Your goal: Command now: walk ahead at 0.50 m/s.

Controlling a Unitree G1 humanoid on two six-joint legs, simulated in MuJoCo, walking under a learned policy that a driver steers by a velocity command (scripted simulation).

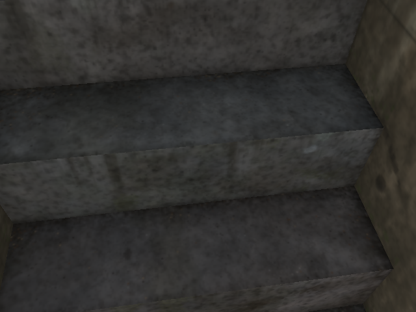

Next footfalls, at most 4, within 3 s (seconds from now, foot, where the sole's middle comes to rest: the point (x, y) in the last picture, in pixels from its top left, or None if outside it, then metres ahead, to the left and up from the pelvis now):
none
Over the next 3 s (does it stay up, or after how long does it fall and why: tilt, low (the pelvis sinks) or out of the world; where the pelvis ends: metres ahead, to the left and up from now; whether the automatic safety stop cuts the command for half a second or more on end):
stays up -0.01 0.00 0.00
